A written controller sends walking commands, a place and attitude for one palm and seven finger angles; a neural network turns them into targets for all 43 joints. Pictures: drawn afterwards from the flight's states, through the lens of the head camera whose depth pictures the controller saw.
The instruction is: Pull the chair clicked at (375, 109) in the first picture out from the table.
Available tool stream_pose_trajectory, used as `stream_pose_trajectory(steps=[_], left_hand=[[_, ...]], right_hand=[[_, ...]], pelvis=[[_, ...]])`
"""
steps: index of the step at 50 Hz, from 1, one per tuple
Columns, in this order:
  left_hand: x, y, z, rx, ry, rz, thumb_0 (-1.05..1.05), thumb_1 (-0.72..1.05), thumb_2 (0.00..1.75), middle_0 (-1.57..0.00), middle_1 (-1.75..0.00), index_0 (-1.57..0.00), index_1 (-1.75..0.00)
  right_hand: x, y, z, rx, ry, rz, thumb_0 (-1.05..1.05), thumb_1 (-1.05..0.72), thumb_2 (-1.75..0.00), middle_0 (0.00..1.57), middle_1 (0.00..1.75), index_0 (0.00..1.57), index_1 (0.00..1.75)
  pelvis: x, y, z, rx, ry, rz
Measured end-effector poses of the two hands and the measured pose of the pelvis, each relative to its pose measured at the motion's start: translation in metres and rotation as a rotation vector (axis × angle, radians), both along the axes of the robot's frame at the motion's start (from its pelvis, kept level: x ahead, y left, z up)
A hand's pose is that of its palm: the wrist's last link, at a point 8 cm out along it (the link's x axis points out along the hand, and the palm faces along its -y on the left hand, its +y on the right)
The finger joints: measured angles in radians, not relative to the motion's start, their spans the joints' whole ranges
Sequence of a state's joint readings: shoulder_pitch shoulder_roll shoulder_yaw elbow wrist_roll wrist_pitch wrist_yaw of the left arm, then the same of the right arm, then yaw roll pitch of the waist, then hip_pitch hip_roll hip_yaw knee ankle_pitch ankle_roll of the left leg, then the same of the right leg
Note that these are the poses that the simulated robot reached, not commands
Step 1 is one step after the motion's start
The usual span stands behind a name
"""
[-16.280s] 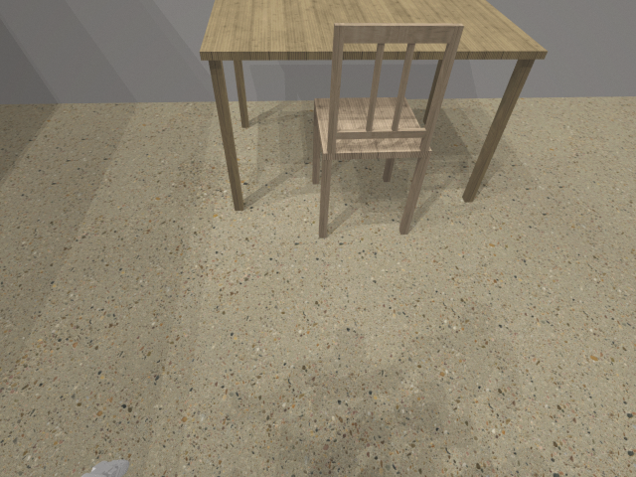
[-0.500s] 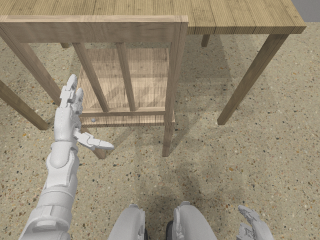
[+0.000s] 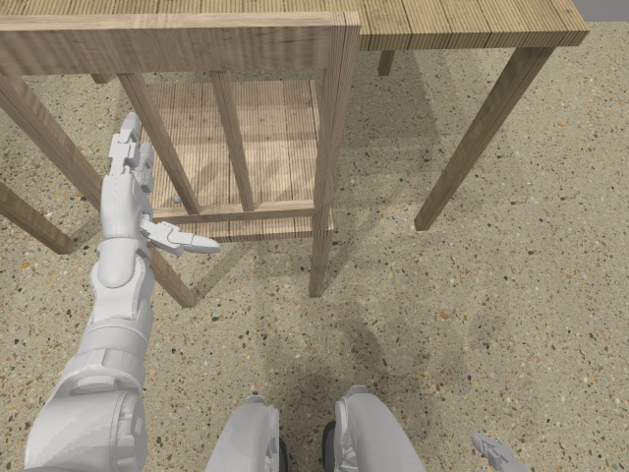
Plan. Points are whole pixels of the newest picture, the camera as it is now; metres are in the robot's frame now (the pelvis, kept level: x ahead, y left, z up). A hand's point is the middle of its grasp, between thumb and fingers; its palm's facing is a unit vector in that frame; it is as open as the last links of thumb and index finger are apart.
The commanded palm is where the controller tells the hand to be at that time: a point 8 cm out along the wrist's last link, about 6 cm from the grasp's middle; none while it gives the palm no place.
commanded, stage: push the fingers through the gap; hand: left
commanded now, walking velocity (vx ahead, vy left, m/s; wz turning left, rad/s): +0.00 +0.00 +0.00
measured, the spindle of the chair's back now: (168, 156) +0.52 +0.18 +0.02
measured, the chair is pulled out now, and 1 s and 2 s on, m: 0.00 0.00 0.00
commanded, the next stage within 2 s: hook a spindle and tug to test in 0.76 s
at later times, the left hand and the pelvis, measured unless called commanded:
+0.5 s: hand (181, 166) +0.49 +0.16 +0.03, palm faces +0.07 -1.00 -0.04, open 17.0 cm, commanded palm +0.46 +0.21 +0.02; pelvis +0.01 +0.01 +0.00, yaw -1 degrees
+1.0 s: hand (182, 176) +0.48 +0.16 +0.02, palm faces +0.07 -1.00 -0.01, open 16.8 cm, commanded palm +0.46 +0.21 +0.02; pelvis +0.01 +0.01 +0.00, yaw -1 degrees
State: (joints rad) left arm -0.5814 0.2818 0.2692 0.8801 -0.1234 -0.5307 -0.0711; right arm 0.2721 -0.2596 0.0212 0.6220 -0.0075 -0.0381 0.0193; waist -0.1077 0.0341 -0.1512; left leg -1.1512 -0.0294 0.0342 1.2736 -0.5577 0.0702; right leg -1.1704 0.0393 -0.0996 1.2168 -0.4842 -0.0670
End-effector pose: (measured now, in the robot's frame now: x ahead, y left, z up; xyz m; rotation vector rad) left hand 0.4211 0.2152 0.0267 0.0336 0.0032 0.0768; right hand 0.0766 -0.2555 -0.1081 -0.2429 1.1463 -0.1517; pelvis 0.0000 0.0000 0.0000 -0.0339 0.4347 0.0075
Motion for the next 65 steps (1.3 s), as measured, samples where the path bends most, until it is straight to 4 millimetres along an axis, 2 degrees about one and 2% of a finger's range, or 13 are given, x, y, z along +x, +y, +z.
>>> stream_pose_trajectory(steps=[10,17,25,32,40,47,54,61,65], left_hand=[[0.028,-0.002,0.002,0.003,-0.004,-0.009,-0.02,-0.50,0.30,-0.06,-0.08,-0.06,-0.08],[0.040,-0.001,-0.002,-0.009,0.010,0.004,-0.02,-0.50,0.30,-0.06,-0.08,-0.06,-0.08],[0.048,-0.002,0.004,0.005,-0.017,-0.010,-0.02,-0.50,0.30,-0.06,-0.08,-0.06,-0.08],[0.046,0.001,-0.010,-0.019,0.043,0.016,-0.02,-0.50,0.30,-0.06,-0.08,-0.06,-0.08],[0.047,0.006,0.005,0.008,-0.027,0.000,-0.02,-0.50,0.30,-0.06,-0.08,-0.06,-0.08],[0.041,0.003,-0.002,-0.016,0.030,-0.009,-0.02,-0.50,0.30,-0.06,-0.09,-0.06,-0.10],[0.039,-0.004,-0.003,-0.015,-0.005,0.002,-0.02,-0.50,0.30,-0.13,-0.29,-0.12,-0.29],[0.046,0.003,-0.002,0.000,-0.010,0.011,-0.02,-0.50,0.30,-0.23,-0.61,-0.23,-0.61],[0.044,0.007,-0.001,-0.008,-0.001,0.008,-0.02,-0.43,0.33,-0.30,-0.82,-0.30,-0.82]], right_hand=[[-0.018,0.001,-0.001,-0.009,0.071,-0.025,0.00,-0.91,-0.90,0.20,0.30,0.20,0.30],[-0.031,0.002,0.000,-0.011,0.122,-0.045,0.00,-0.91,-0.90,0.20,0.30,0.20,0.30],[-0.041,0.004,0.000,-0.002,0.171,-0.066,0.00,-0.91,-0.90,0.20,0.30,0.20,0.30],[-0.039,0.004,0.003,-0.002,0.174,-0.069,0.00,-0.91,-0.90,0.20,0.30,0.20,0.30],[-0.030,0.003,0.004,-0.008,0.161,-0.059,0.00,-0.91,-0.90,0.20,0.30,0.20,0.30],[-0.022,0.003,0.006,-0.003,0.142,-0.055,0.00,-0.91,-0.90,0.20,0.30,0.20,0.30],[-0.019,0.003,0.004,-0.007,0.128,-0.041,0.00,-0.91,-0.90,0.20,0.30,0.20,0.30],[-0.025,0.004,0.001,-0.009,0.137,-0.052,0.00,-0.91,-0.90,0.20,0.30,0.20,0.30],[-0.030,0.005,0.001,-0.003,0.149,-0.059,0.00,-0.91,-0.90,0.20,0.30,0.20,0.30]], pelvis=[[0.002,0.004,-0.002,-0.009,0.020,0.000],[0.004,0.005,-0.002,-0.011,0.030,-0.006],[0.006,0.006,-0.001,-0.015,0.038,-0.009],[0.008,0.005,0.000,-0.013,0.040,-0.012],[0.010,0.005,0.001,-0.019,0.035,-0.006],[0.011,0.006,0.004,-0.019,0.031,-0.005],[0.009,0.005,0.001,-0.017,0.028,-0.005],[0.006,0.005,-0.002,-0.018,0.033,-0.008],[0.006,0.006,-0.001,-0.018,0.034,-0.010]])
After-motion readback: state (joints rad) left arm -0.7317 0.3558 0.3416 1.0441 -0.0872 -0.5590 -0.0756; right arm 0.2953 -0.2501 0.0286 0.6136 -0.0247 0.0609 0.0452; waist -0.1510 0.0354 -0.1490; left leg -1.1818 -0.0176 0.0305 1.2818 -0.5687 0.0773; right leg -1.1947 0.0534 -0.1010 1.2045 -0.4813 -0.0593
